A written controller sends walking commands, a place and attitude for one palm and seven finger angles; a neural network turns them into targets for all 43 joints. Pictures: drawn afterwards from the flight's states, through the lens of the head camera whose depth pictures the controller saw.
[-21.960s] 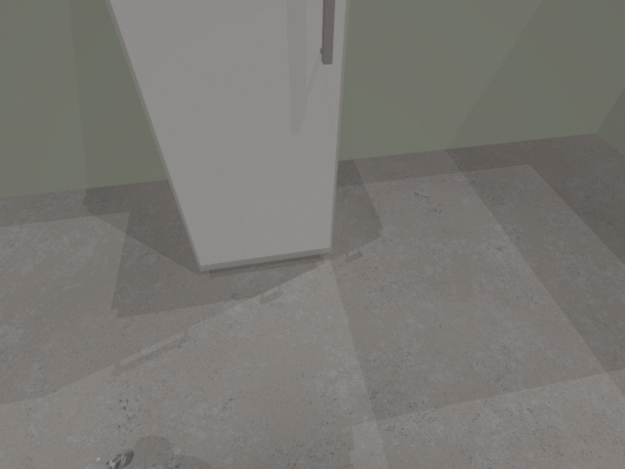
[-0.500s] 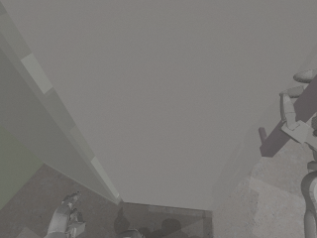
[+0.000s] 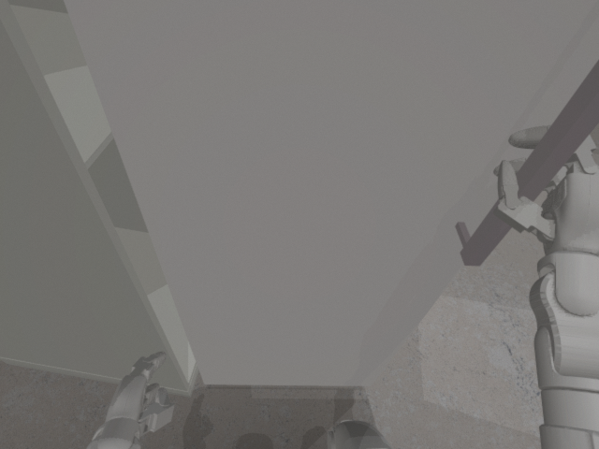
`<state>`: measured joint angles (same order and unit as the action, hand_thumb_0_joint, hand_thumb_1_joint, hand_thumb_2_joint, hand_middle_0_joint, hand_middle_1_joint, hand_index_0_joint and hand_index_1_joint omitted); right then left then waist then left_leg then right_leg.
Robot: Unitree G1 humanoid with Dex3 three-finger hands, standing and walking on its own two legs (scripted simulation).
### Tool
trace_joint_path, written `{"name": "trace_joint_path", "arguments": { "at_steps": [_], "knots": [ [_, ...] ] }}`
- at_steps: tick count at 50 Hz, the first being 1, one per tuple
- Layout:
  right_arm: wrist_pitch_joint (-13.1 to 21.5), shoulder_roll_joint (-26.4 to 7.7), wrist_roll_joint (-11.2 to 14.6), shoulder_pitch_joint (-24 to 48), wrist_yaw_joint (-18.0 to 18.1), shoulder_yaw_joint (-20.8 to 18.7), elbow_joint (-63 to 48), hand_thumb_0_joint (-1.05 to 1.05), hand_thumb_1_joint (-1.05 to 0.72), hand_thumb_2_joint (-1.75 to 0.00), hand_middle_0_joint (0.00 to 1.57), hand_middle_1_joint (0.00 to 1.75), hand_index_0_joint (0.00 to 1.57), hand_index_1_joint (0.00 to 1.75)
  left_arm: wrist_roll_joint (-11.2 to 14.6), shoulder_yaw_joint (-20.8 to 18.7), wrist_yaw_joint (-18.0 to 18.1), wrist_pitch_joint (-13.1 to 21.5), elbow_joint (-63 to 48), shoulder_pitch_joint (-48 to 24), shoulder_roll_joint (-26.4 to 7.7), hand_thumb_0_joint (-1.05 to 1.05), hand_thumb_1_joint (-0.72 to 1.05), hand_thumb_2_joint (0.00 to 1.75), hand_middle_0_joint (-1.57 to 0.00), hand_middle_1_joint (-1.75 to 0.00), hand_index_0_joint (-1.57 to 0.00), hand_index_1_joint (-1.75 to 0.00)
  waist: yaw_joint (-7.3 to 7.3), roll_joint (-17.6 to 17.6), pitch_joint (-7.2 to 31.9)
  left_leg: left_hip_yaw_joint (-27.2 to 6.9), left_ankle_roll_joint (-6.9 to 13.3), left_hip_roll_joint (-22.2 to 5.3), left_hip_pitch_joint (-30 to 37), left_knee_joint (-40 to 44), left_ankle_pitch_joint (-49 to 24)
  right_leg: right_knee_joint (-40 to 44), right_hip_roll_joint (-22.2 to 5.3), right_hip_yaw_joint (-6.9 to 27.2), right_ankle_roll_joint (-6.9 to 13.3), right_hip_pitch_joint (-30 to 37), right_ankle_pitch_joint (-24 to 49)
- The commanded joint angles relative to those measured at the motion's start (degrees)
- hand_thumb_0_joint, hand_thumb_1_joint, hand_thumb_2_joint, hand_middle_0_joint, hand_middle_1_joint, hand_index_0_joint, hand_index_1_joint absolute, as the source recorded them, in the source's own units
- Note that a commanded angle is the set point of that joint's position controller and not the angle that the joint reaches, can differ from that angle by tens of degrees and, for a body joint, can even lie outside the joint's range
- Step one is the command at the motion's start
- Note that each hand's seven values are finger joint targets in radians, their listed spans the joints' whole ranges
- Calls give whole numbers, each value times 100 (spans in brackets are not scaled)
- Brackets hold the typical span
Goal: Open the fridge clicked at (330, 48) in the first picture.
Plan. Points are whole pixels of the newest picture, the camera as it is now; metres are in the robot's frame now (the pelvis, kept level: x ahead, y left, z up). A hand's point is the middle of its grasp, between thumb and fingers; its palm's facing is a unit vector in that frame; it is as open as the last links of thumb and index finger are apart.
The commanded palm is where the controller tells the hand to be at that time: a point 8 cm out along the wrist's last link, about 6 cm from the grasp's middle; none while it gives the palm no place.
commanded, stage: stop walking and hold the door back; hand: right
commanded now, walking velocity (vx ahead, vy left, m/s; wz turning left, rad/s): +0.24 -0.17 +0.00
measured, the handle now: (545, 134) +0.38 -0.21 +0.27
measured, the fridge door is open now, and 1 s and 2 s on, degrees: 81 75 73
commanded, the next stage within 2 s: loosen the grip on the handle in 1.02 s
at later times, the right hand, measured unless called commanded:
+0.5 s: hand (499, 169) +0.39 -0.20 +0.22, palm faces +0.16 +0.96 -0.22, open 5.8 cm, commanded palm +0.35 -0.27 +0.19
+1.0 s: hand (498, 172) +0.38 -0.20 +0.21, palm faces +0.09 +0.99 -0.14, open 5.8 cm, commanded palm +0.35 -0.27 +0.19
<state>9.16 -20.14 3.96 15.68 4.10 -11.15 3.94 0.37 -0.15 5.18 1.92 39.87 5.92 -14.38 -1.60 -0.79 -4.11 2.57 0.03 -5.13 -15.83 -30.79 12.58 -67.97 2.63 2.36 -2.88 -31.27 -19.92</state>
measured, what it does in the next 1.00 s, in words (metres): steps on the spot: right foot, then right foot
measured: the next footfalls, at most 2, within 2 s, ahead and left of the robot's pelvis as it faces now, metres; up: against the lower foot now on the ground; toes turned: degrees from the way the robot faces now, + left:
right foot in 0.28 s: -0.02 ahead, -0.15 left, +0.00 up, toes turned -7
right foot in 0.74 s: +0.05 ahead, -0.18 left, +0.00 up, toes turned -1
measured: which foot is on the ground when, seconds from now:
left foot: down 0.00-0.78, up 0.80-0.86, down 0.88-1.00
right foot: up 0.00-0.26, down 0.28-0.52, up 0.54-0.72, down 0.74-1.00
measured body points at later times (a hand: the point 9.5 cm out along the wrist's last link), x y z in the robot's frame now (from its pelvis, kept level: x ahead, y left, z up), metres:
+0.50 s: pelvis -0.05 -0.03 -0.01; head -0.02 -0.02 +0.44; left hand +0.02 +0.20 -0.14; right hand +0.37 -0.25 +0.23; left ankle +0.00 +0.08 -0.74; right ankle -0.06 -0.15 -0.74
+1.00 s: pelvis -0.04 -0.06 -0.01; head -0.01 -0.06 +0.44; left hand +0.09 +0.19 -0.11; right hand +0.37 -0.25 +0.22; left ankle -0.03 +0.07 -0.74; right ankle +0.01 -0.17 -0.74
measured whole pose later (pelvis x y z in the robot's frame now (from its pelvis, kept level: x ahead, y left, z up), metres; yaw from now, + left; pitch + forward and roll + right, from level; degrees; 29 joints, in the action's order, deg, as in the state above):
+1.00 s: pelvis -0.04 -0.06 -0.01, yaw +4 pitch +0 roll +1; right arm 10.2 -18.7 3.5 31.2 2.5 -11.1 17.3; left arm 1.2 1.5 4.4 1.7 37.4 10.9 -11.5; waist 2.8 -0.9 -3.3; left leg 1.4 -0.7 -0.1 -15.2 -29.6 14.0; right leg -32.8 -3.7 -4.1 -0.1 -18.3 -14.2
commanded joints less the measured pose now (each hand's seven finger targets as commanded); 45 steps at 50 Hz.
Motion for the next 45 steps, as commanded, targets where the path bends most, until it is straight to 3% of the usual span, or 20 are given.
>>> {"name": "trace_joint_path", "arguments": {
  "at_steps": [1, 9, 11, 12, 14, 16, 18, 20, 23, 24, 25, 26, 28, 31, 35, 38, 39, 40, 43, 45],
  "knots": [
    [279, -1835, -40, 3041, 228, -1027, 384, 0, -90, -90, 45, 140, 45, 140, -11, -218, 27, 129, -749, -229, -621, 0, 90, 90, -20, -30, -20, -30, 24, 1124, 1192, -1481, 237, -1443, 617, 1676, 1222, 454, -169, -39, 52, -138, 142],
    [383, -1728, -188, 4054, 235, -943, 901, 0, -90, -90, 45, 140, 45, 140, 12, -224, 29, 235, -842, 63, -586, 0, 90, 90, -20, -30, -20, -30, -78, 1595, 1904, -1170, 513, -1335, 1069, 1790, 1570, 3505, -78, -959, 325, 1271, -594],
    [453, -1784, -213, 4133, 228, -969, 925, 0, -90, -90, 45, 140, 45, 140, 31, -265, 43, 244, -774, 301, -653, 0, 90, 90, -20, -30, -20, -30, 84, 1168, 2123, -787, 306, -921, 892, 1387, 1386, 4670, 7, -1112, 402, 2217, 19],
    [506, -1572, -138, 4142, 170, -784, 816, 0, -90, -90, 45, 140, 45, 140, 49, -316, 65, 281, -821, 339, -735, 0, 90, 90, -20, -30, -20, -30, 158, 470, 2053, -499, 136, -523, 581, 772, 1147, 5116, -323, -822, 488, 2696, 239],
    [555, -1144, -114, 4832, 103, -426, 743, 0, -90, -90, 45, 140, 45, 140, 99, -304, 18, 292, -958, 260, -861, 0, 90, 90, -20, -30, -20, -30, 80, -1394, 1532, 441, -197, 496, -1000, -1041, 1147, 5623, -2120, 1393, 1197, 2938, 107],
    [470, -1316, -255, 5177, 93, -399, 1226, 0, -90, -90, 45, 140, 45, 140, 165, -209, 3, 323, -818, 308, -658, 0, 90, 90, -20, -30, -20, -30, 225, -1290, 1260, -179, -127, 299, -1557, -2278, 1199, 5646, -2473, 1835, 1538, 2451, -274],
    [428, -1793, -293, 5018, 102, -758, 1515, 0, -90, -90, 45, 140, 45, 140, 169, -260, 44, 309, -617, 550, -786, 0, 90, 90, -20, -30, -20, -30, 92, -707, 1262, -124, -172, 191, -1596, -1757, 1013, 5017, -2279, 1137, 1444, 2833, 1293],
    [379, -1322, -242, 4926, -24, -339, 1369, 0, -90, -90, 45, 140, 45, 140, 159, -205, 32, 285, -649, 657, -761, 0, 90, 90, -20, -30, -20, -30, 98, -915, 1579, 302, -132, 469, -850, -660, 831, 4424, -1888, 344, 1108, 3063, 2627],
    [287, -1693, -246, 4685, -54, -600, 1574, 0, -90, -90, 45, 140, 45, 140, 182, -147, 27, 244, -635, 553, -799, 0, 90, 90, -20, -30, -20, -30, 91, -777, 1954, 286, -21, 538, 1086, 577, -14, 3517, -1619, -164, 752, 2045, 2591],
    [278, -1829, -283, 4726, -35, -669, 1681, 0, -90, -90, 45, 140, 45, 140, 178, -165, 28, 217, -607, 550, -747, 0, 90, 90, -20, -30, -20, -30, 95, -131, 2162, -392, 228, 12, 1968, 663, -200, 2757, -1369, -393, 609, 1215, 2004],
    [294, -2147, -322, 4712, 19, -931, 1728, 0, -90, -90, 45, 140, 45, 140, 170, -204, 67, 184, -647, 603, -559, 0, 90, 90, -20, -30, -20, -30, 134, 1058, 2270, -1815, 741, -1010, 2597, 826, -798, 1718, -743, -764, 345, 226, 422],
    [247, -2405, -317, 4373, 34, -1236, 1905, 0, -90, -90, 45, 140, 45, 140, 150, -264, 66, 222, -710, 635, -590, 0, 90, 90, -20, -30, -20, -30, 6, 1365, 2131, -2610, 1199, -1727, 2434, 1181, -962, 800, -433, -280, 275, -331, -1225],
    [128, -2229, -206, 4257, 13, -1136, 1762, 0, -90, -90, 45, 140, 45, 140, 171, -198, 37, 270, -659, 489, -636, 0, 90, 90, -20, -30, -20, -30, 48, 1434, 1755, -2330, 1132, -1630, 1872, 1208, 4, 481, -636, 194, 248, -389, -1105],
    [233, -2183, -220, 4419, 35, -1192, 1816, 0, -90, -90, 45, 140, 45, 140, 78, -33, 136, 267, -506, 332, -577, 0, 90, 90, -20, -30, -20, -30, 95, 1244, 1633, -926, 776, -1071, 634, 1112, -135, 1612, -624, -280, 249, 731, -528],
    [374, -1949, -152, 4069, 17, -1075, 1449, 0, -90, -90, 45, 140, 45, 140, 11, -71, 141, 260, -559, 327, -603, 0, 90, 90, -20, -30, -20, -30, 204, 870, 1655, -444, 340, -572, -136, 948, 733, 3698, -396, -668, 221, 2239, 814],
    [480, -1346, -77, 4027, -76, -677, 1018, 0, -90, -90, 45, 140, 45, 140, 91, -161, 54, 240, -817, 201, -785, 0, 90, 90, -20, -30, -20, -30, 67, -540, 1536, -46, -95, 465, -41, -54, 663, 4667, -1478, 750, 685, 2050, 1477],
    [492, -1005, -51, 3898, -114, -397, 958, 0, -90, -90, 45, 140, 45, 140, 101, -94, 26, 241, -882, 80, -622, 0, 90, 90, -20, -30, -20, -30, 110, -1039, 1517, -9, -148, 581, 246, -548, 740, 5022, -1807, 1179, 873, 1573, 1202],
    [518, -1293, -117, 4089, -76, -625, 860, 0, -90, -90, 45, 140, 45, 140, 70, -105, 28, 253, -882, 129, -640, 0, 90, 90, -20, -30, -20, -30, 67, -1182, 1448, -79, -153, 545, 360, -705, 837, 5051, -1947, 1255, 982, 1358, 1325],
    [532, -1394, -163, 3676, -35, -732, 429, 0, -90, -90, 45, 140, 45, 140, 69, -189, 0, 256, -904, 256, -695, 0, 90, 90, -20, -30, -20, -30, 43, -619, 1939, -223, -98, 343, 792, 230, -442, 4013, -1474, 396, 675, 1971, 2812],
    [477, -1280, -185, 3289, -45, -670, 303, 0, -90, -90, 45, 140, 45, 140, 69, -155, -29, 246, -985, 254, -590, 0, 90, 90, -20, -30, -20, -30, 138, -423, 2149, -446, 1, -25, 1137, 366, -1572, 3766, -1087, -141, 363, 1875, 2566]
  ]
}}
